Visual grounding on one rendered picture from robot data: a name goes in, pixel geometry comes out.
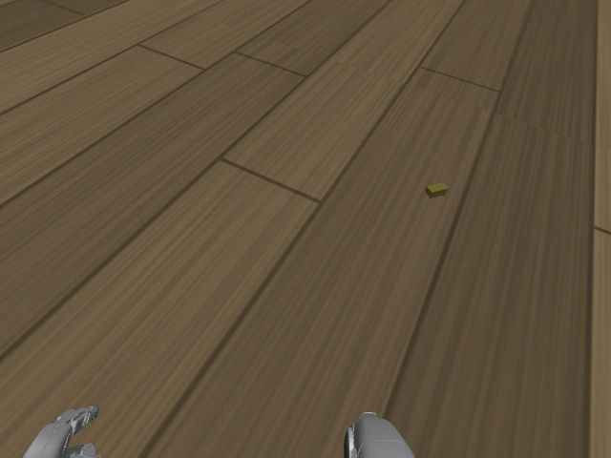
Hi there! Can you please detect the left robot hand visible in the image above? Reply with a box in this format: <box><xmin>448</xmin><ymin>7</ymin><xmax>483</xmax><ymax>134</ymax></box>
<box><xmin>23</xmin><ymin>406</ymin><xmax>100</xmax><ymax>458</ymax></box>

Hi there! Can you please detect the small box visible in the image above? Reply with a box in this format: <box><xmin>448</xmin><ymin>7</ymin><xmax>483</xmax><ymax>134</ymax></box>
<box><xmin>425</xmin><ymin>183</ymin><xmax>448</xmax><ymax>197</ymax></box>

